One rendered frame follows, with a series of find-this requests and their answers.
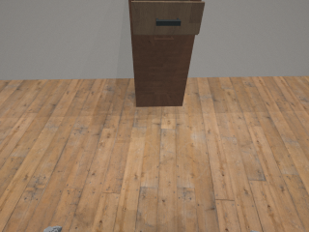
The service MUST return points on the drawer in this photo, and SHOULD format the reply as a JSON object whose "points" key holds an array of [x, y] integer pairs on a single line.
{"points": [[145, 13]]}

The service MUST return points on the cabinet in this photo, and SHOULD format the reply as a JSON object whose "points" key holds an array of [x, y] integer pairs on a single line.
{"points": [[160, 69]]}

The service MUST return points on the handle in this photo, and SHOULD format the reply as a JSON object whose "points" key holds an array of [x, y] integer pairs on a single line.
{"points": [[163, 40], [168, 22]]}

